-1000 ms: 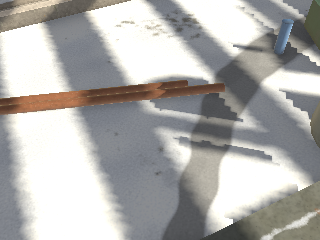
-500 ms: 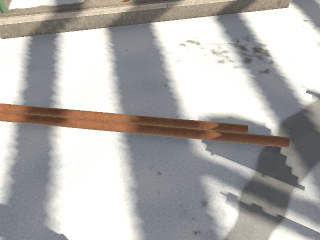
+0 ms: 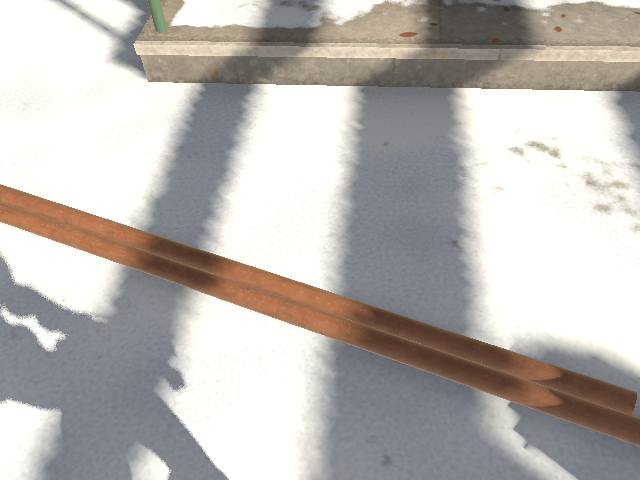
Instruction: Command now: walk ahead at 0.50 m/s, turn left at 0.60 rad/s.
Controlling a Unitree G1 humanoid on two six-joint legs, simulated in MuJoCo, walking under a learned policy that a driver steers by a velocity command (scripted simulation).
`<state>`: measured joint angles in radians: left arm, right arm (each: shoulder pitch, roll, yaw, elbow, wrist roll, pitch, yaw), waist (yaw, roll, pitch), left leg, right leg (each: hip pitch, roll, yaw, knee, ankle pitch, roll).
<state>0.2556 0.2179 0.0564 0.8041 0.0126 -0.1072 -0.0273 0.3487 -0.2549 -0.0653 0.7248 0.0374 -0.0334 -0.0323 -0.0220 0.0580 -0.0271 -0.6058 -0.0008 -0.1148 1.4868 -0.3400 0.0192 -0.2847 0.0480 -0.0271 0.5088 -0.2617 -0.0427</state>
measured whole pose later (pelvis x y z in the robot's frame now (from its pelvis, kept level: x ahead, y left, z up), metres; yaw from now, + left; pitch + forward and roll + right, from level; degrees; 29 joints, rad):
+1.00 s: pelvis +0.26 -0.03 +0.01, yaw -12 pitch +3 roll +3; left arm 0.24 0.28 0.07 0.69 0.00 0.01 0.03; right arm 0.07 -0.30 -0.10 0.78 -0.01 0.02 -0.06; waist 0.02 0.03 0.02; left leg -0.60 -0.01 -0.04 1.12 -0.35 -0.05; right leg -0.33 0.03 0.05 0.48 -0.20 -0.06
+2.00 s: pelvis +0.27 -0.03 +0.00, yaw -30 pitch -1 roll +0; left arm 0.19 0.22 0.03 0.67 0.02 0.01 0.01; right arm 0.18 -0.27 -0.04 0.88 -0.01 -0.01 -0.02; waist -0.03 0.00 0.03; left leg -0.20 0.05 -0.01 0.49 -0.27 -0.06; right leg -0.20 0.02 0.04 0.53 -0.31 -0.02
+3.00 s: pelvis +0.37 -0.02 +0.01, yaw -29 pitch +0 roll -1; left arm 0.23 0.27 0.06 0.90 -0.03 -0.08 0.01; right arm 0.41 -0.21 -0.03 1.09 0.00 -0.11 0.02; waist -0.05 -0.03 0.00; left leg -0.07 -0.02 0.03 0.35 -0.29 0.05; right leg -0.48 -0.03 0.01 1.05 -0.27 -0.05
